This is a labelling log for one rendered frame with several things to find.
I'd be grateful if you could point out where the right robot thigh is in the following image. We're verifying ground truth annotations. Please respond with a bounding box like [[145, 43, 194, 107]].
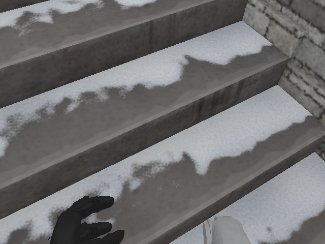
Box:
[[203, 216, 251, 244]]

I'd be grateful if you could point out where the left robot hand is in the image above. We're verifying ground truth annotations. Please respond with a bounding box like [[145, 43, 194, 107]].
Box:
[[48, 196, 124, 244]]

